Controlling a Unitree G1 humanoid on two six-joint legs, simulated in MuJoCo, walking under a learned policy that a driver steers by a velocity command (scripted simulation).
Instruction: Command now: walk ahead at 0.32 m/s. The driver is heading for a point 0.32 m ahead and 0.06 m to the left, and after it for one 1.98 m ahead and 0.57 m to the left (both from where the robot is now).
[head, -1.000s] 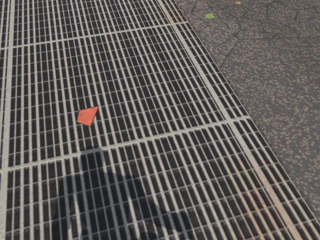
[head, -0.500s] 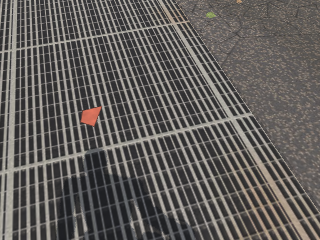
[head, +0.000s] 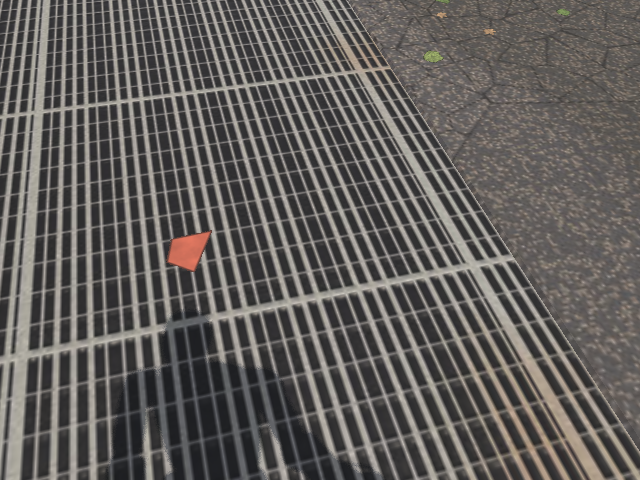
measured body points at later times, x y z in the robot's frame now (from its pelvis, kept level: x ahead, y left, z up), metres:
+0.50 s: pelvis +0.22 -0.01 +0.00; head +0.25 -0.01 +0.45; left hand +0.44 +0.21 -0.10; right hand +0.12 -0.25 -0.14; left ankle +0.04 +0.11 -0.73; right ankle +0.40 -0.14 -0.71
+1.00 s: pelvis +0.49 -0.02 +0.01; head +0.50 +0.00 +0.46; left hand +0.43 +0.25 -0.14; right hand +0.71 -0.22 -0.10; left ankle +0.62 +0.17 -0.68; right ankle +0.41 -0.13 -0.73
